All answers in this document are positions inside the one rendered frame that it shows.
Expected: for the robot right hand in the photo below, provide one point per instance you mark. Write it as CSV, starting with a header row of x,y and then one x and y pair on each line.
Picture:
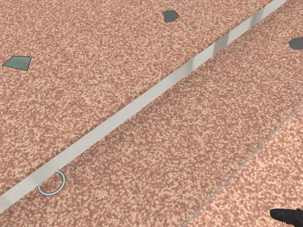
x,y
290,216

